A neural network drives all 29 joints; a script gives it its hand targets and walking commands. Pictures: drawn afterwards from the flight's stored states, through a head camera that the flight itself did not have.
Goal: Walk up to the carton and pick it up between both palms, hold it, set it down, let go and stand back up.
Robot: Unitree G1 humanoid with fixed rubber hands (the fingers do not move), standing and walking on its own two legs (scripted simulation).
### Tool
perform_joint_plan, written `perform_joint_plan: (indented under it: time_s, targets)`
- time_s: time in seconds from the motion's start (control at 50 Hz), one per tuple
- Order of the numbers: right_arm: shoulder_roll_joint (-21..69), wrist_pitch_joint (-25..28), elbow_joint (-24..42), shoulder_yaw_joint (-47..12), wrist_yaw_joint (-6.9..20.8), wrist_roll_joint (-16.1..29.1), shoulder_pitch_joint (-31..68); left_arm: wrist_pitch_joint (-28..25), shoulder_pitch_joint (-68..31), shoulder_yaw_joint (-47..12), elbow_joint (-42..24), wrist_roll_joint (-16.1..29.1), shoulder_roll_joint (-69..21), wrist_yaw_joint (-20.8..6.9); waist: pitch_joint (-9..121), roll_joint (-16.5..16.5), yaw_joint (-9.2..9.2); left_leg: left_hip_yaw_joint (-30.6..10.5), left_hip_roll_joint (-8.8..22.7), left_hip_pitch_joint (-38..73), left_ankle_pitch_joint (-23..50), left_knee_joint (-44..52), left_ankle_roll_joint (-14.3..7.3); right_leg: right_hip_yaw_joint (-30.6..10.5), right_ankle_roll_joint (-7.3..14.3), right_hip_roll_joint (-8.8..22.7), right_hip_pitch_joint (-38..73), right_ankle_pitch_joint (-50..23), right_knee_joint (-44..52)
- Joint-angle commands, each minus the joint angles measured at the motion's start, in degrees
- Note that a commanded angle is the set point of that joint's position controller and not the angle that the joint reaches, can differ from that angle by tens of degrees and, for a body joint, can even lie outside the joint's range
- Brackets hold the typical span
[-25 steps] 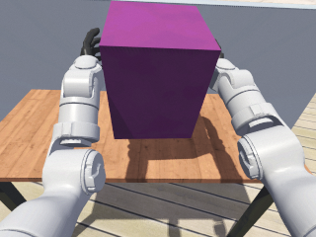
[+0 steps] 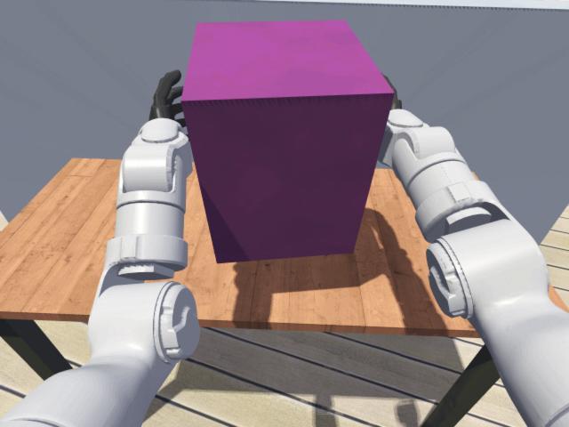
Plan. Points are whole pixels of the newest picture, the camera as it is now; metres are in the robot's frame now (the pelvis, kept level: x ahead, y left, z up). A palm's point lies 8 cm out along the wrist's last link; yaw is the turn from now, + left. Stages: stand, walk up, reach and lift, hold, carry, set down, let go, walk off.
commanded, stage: set down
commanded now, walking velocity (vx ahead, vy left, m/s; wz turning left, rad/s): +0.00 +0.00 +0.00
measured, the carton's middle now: (279, 144) +0.41 +0.03 +0.24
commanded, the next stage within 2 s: none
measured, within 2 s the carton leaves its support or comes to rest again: rests again in 1.90 s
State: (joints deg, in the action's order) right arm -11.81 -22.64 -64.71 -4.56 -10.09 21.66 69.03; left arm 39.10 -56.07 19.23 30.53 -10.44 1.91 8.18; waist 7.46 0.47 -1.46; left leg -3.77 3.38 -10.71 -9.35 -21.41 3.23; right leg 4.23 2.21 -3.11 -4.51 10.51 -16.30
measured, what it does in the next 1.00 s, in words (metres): stands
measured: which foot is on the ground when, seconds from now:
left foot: down 0.00-1.00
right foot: down 0.00-1.00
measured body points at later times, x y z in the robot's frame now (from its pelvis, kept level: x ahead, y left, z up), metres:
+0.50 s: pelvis +0.00 -0.01 +0.00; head -0.04 -0.01 +0.45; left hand +0.40 +0.18 +0.24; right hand +0.45 -0.11 +0.24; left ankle +0.03 +0.15 -0.75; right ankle -0.02 -0.09 -0.75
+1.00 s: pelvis +0.00 -0.02 +0.00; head +0.00 -0.04 +0.45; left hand +0.39 +0.21 +0.20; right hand +0.48 -0.07 +0.19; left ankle +0.03 +0.15 -0.75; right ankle -0.02 -0.09 -0.75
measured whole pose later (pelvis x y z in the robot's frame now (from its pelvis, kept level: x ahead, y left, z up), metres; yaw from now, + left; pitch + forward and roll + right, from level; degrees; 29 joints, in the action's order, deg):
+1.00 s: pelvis +0.00 -0.02 +0.00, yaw +0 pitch +5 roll -1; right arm -11.5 -13.5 -71.4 -1.4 -4.4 13.1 68.3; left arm 30.2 -51.1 22.5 30.5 -10.7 -3.3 11.1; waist 6.6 2.0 -11.0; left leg -4.5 4.4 -16.7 -6.7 -18.3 4.9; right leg 4.9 3.8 -4.1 -11.8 9.7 -16.4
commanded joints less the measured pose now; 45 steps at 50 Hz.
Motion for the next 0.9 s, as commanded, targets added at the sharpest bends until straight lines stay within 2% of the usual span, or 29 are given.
perform_joint_plan:
  time_s: [0.0,0.06,0.16,0.24,0.32,0.36,0.38,0.44,0.52,0.6,0.62,0.66,0.68,0.7,0.72,0.74,0.8,0.88]
  targets:
    - [37.7,5.4,25.5,-4.2,7.0,3.9,49.9,-5.2,-44.9,-20.6,-10.4,9.9,-36.8,-6.6,30.2,1.7,-0.58,0.4,-4.6,14.4,21.6,-2.3,-0.1,-1.5,-5.8,-0.9,0.4,-16.0,0.8]
    - [38.4,5.8,26.0,-4.8,7.3,3.6,49.3,-6.2,-45.9,-21.1,-11.8,10.9,-37.0,-5.9,32.3,0.8,-0.63,0.4,-4.6,14.6,21.8,-2.6,-0.3,-1.6,-6.0,-0.9,0.9,-16.6,0.5]
    - [36.9,6.5,24.8,-4.0,8.2,2.3,49.4,-6.0,-42.7,-19.8,-9.1,9.7,-36.9,-5.2,30.9,0.2,-2.17,0.4,-4.2,13.8,20.4,-2.2,-0.5,-1.6,-5.7,-0.7,-0.8,-14.5,0.9]
    - [36.5,6.9,23.6,-3.8,8.4,1.4,47.8,-6.2,-41.1,-19.8,-8.9,9.5,-37.3,-5.1,30.1,0.2,-1.63,0.3,-4.2,13.3,20.7,-2.1,-0.3,-1.6,-5.8,-0.5,-0.3,-17.1,0.6]
    - [35.0,6.9,19.0,-1.2,9.2,-0.3,46.0,-6.8,-41.7,-18.6,-8.0,8.8,-36.5,-4.9,27.4,-0.1,-1.52,0.6,-4.0,12.5,18.3,-0.9,-0.2,-1.3,-5.5,-0.3,-1.7,-12.7,1.3]
    - [35.0,7.5,19.0,-0.5,9.6,-1.0,46.6,-7.0,-42.0,-19.1,-7.5,9.0,-36.9,-4.6,28.2,0.1,-1.51,0.7,-3.9,12.7,18.5,-1.1,-0.1,-1.2,-5.2,-0.4,-1.9,-11.9,1.5]
    - [35.6,8.2,20.8,-1.2,9.6,-0.9,47.4,-7.4,-41.7,-19.4,-8.1,9.1,-37.4,-4.4,30.2,0.3,-2.12,0.7,-4.0,12.8,19.8,-1.6,0.0,-1.2,-5.3,-0.5,-1.1,-13.5,1.2]
    - [35.8,8.6,19.9,-1.6,9.8,-1.2,46.9,-8.2,-41.7,-18.6,-8.2,8.6,-37.1,-4.0,30.4,-0.1,-2.51,0.7,-4.0,12.4,20.4,-1.4,-0.2,-1.2,-5.5,-0.3,-0.3,-15.7,0.8]
    - [35.1,9.4,18.5,-2.7,10.6,-0.6,45.3,-8.7,-41.0,-20.2,-10.9,8.4,-38.6,-2.7,32.1,2.2,-3.30,0.3,-3.6,14.4,24.2,-2.2,0.7,-0.7,-4.9,-0.7,-1.3,-17.0,0.2]
    - [35.1,10.0,19.0,-2.6,10.8,-1.7,44.5,-9.0,-39.2,-19.0,-9.5,7.8,-37.2,-2.8,31.1,0.3,-3.79,0.5,-3.7,12.1,21.7,-1.6,0.0,-1.4,-5.6,0.1,-0.2,-18.1,0.1]
    - [35.5,10.4,20.2,-3.2,10.8,-1.5,45.1,-9.5,-40.0,-20.0,-11.4,8.3,-37.8,-2.6,33.5,0.6,-3.87,0.5,-3.7,12.4,22.7,-1.8,0.2,-1.2,-5.7,0.0,0.3,-19.8,-0.4]
    - [36.1,11.0,22.6,-4.6,10.7,-1.3,46.4,-10.0,-39.2,-20.0,-10.9,8.4,-37.9,-2.4,35.1,-0.2,-4.86,0.5,-3.8,11.3,23.0,-2.1,-0.2,-1.3,-6.0,0.1,1.6,-21.8,-1.0]
    - [36.6,10.2,14.0,-7.0,11.4,0.9,45.9,-8.9,-38.8,-11.7,-8.5,1.9,-32.6,-2.6,27.7,-1.9,-13.03,0.5,-4.3,9.0,21.6,-0.8,-1.9,-1.3,-6.8,0.6,-0.2,-17.1,-1.1]
    - [36.9,10.5,15.6,-6.9,11.8,0.9,45.7,-8.6,-39.4,-11.9,-8.6,2.4,-32.6,-2.9,28.6,-2.7,-11.66,1.7,-4.1,9.7,20.4,-0.5,-2.1,-1.5,-7.1,0.1,-0.8,-16.2,-1.2]
    - [36.9,10.7,15.8,-5.9,12.0,0.5,45.9,-8.6,-38.4,-11.7,-7.6,2.5,-32.9,-3.2,30.2,-2.4,-12.54,1.7,-4.0,9.5,21.3,-0.6,-2.3,-1.3,-6.7,0.0,-0.1,-14.7,-1.0]
    - [36.9,11.1,17.7,-5.3,12.1,0.1,46.9,-9.0,-38.5,-13.1,-7.7,3.6,-34.0,-3.3,32.5,-2.5,-11.85,1.9,-3.7,10.4,22.2,-0.9,-2.1,-1.4,-6.3,-0.4,-0.4,-14.0,-0.6]
    - [36.0,12.8,20.9,-4.1,11.9,-1.7,48.5,-10.4,-39.3,-17.9,-9.3,6.5,-37.6,-2.7,36.3,-2.2,-9.49,2.0,-3.2,13.0,26.0,-2.3,-0.8,-1.5,-5.7,-0.7,-1.6,-19.0,-0.5]
    - [33.7,13.5,16.0,-1.5,11.5,-5.4,44.5,-11.7,-37.1,-17.4,-7.9,6.4,-37.7,-2.2,33.5,-3.4,-7.14,1.9,-3.0,13.0,24.2,-1.4,0.0,-1.3,-5.9,0.3,-1.9,-21.1,0.1]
